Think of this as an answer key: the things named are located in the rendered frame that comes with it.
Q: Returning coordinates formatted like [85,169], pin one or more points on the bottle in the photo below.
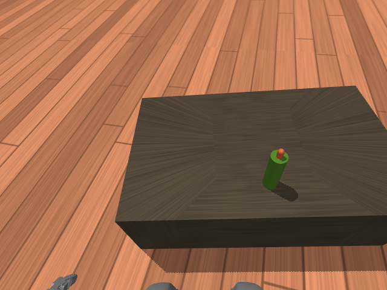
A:
[275,167]

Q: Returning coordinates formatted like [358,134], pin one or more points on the left robot hand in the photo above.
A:
[63,283]

